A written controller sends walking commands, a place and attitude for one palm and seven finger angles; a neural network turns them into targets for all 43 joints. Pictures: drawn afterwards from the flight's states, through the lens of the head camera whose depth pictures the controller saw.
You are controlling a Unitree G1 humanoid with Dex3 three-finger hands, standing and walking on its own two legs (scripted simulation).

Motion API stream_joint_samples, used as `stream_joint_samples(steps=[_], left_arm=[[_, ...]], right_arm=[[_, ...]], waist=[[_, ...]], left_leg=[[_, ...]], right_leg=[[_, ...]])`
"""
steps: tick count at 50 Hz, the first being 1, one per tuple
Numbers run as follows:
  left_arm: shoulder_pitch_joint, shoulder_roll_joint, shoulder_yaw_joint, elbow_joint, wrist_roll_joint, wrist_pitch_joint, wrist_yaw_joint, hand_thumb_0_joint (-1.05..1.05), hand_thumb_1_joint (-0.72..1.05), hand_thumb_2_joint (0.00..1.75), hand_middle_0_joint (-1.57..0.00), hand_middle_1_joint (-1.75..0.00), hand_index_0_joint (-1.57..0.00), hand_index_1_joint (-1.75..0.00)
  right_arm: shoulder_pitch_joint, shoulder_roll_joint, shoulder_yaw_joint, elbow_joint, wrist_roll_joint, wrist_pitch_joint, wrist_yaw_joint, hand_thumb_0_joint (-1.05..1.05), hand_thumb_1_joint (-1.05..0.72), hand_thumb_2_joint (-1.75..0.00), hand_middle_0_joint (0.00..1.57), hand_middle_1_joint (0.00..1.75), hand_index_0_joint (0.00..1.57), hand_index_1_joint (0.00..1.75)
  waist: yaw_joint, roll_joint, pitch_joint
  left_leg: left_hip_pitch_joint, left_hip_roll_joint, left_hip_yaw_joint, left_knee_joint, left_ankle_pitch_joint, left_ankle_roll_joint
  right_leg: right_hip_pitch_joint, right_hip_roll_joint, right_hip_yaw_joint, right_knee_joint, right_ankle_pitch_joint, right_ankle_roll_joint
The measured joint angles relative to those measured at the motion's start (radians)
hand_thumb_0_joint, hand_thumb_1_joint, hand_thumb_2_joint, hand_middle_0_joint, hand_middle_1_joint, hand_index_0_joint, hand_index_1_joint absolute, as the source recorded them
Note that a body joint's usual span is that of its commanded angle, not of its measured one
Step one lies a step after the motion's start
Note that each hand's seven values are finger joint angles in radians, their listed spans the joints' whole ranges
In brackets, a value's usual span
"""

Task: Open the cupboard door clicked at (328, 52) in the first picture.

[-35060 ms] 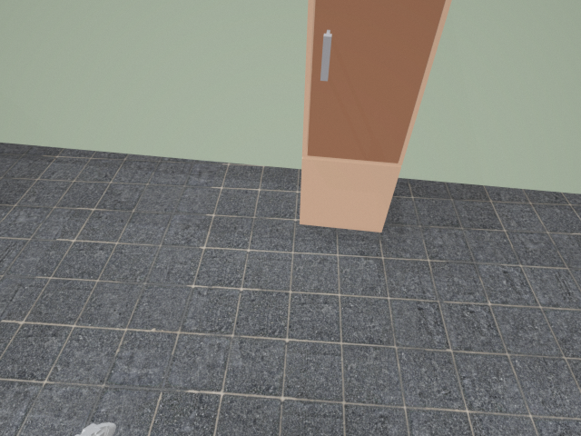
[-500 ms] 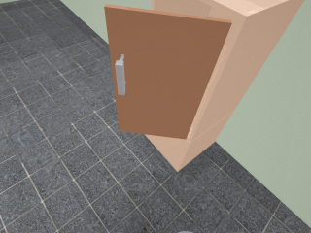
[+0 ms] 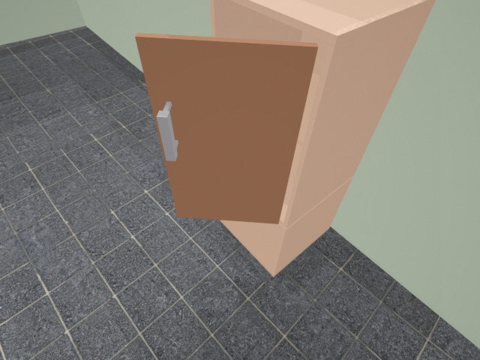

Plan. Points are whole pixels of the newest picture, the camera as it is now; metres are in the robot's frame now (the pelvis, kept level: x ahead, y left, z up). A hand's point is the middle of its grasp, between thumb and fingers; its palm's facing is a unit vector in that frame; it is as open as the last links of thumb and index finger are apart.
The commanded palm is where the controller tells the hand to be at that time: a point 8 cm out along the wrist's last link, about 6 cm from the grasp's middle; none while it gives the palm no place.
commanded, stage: come to a stop and stand still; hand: left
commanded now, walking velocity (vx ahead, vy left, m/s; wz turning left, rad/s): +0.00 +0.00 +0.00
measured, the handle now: (170, 131) +0.58 +0.20 +0.05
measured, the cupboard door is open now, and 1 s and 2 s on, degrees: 46 46 46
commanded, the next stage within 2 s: look again from close up in 0.52 s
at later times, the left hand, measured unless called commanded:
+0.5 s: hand out of the picture +0.02 +0.17 -0.18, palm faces +0.03 -0.98 -0.18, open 7.4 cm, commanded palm none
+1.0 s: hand out of the picture +0.02 +0.20 -0.18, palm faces +0.01 -0.97 -0.22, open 7.4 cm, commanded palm none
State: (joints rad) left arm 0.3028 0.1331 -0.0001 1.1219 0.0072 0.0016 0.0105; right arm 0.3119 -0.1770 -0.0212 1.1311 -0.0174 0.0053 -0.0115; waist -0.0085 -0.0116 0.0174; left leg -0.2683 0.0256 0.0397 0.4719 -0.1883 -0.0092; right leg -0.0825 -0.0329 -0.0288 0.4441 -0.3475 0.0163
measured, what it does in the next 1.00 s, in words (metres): stands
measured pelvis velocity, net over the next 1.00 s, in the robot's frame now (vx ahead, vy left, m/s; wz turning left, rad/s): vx -0.01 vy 0.01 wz -0.01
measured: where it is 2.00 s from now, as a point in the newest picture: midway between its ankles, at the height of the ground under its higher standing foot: outside the picture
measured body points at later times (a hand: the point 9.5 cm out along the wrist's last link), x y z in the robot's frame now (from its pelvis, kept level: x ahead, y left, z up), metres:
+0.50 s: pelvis +0.03 +0.00 +0.00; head +0.05 +0.00 +0.45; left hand +0.02 +0.22 -0.16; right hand +0.04 -0.23 -0.16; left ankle +0.04 +0.12 -0.74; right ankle -0.07 -0.13 -0.74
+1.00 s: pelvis -0.01 +0.01 -0.01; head -0.01 +0.02 +0.44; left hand +0.02 +0.25 -0.16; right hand +0.05 -0.22 -0.16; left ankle +0.04 +0.12 -0.74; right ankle -0.07 -0.13 -0.74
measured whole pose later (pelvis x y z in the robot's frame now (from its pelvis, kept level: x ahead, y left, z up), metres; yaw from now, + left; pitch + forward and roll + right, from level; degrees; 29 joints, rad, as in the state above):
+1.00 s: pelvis -0.01 +0.01 -0.01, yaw -1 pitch -2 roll +0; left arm 0.30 0.19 -0.01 0.99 0.02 0.01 0.04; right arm 0.22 -0.17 -0.01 1.00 -0.02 0.01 -0.01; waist 0.01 -0.01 0.02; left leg -0.31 0.02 0.05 0.61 -0.25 0.01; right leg -0.13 -0.04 -0.02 0.57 -0.40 0.03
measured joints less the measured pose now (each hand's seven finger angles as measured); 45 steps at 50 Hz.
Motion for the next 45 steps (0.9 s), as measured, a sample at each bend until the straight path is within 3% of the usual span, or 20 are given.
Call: stream_joint_samples(steps=[15, 31, 33, 37, 45], left_arm=[[-0.027, 0.012, 0.009, 0.008, -0.003, -0.004, 0.020, 0.00, 0.91, 0.90, -0.20, -0.30, -0.20, -0.30], [-0.025, 0.021, 0.004, 0.006, 0.000, -0.004, 0.020, 0.00, 0.91, 0.90, -0.20, -0.30, -0.20, -0.30], [-0.019, 0.012, -0.002, -0.006, 0.012, -0.021, 0.037, 0.00, 0.91, 0.90, -0.20, -0.30, -0.20, -0.30], [0.000, 0.007, -0.006, -0.051, 0.013, -0.037, 0.046, 0.00, 0.91, 0.90, -0.20, -0.30, -0.20, -0.30], [-0.006, 0.042, -0.002, -0.116, 0.012, -0.012, 0.040, 0.00, 0.91, 0.90, -0.20, -0.30, -0.20, -0.30]], right_arm=[[-0.024, 0.064, 0.015, 0.027, 0.004, -0.014, -0.018, 0.01, -0.91, -0.90, 0.20, 0.30, 0.20, 0.30], [-0.096, 0.021, 0.011, 0.005, 0.005, -0.015, -0.023, 0.01, -0.91, -0.90, 0.19, 0.30, 0.20, 0.30], [-0.103, 0.008, 0.014, -0.026, 0.006, -0.012, -0.013, 0.01, -0.91, -0.90, 0.19, 0.30, 0.20, 0.30], [-0.103, -0.007, 0.009, -0.105, 0.003, -0.031, -0.010, 0.01, -0.91, -0.90, 0.19, 0.30, 0.20, 0.30], [-0.097, 0.001, 0.011, -0.133, 0.003, -0.009, -0.007, 0.00, -0.91, -0.90, 0.19, 0.30, 0.20, 0.30]], waist=[[0.004, -0.015, 0.026], [0.015, -0.024, 0.020], [0.019, -0.002, 0.022], [0.001, 0.022, 0.037], [0.014, 0.014, 0.023]], left_leg=[[0.024, -0.009, 0.004, -0.008, -0.025, -0.001], [0.047, -0.011, 0.007, -0.013, -0.043, -0.003], [0.008, 0.006, 0.008, 0.040, -0.056, -0.003], [-0.030, 0.013, 0.010, 0.109, -0.076, 0.014], [-0.044, 0.003, 0.014, 0.157, -0.096, 0.016]], right_leg=[[0.031, -0.009, 0.000, -0.022, -0.017, 0.001], [0.061, -0.012, 0.002, -0.046, -0.023, 0.003], [0.043, 0.003, 0.007, -0.040, -0.020, 0.004], [-0.016, 0.007, 0.009, 0.064, -0.032, 0.003], [-0.034, -0.007, 0.010, 0.130, -0.077, 0.018]])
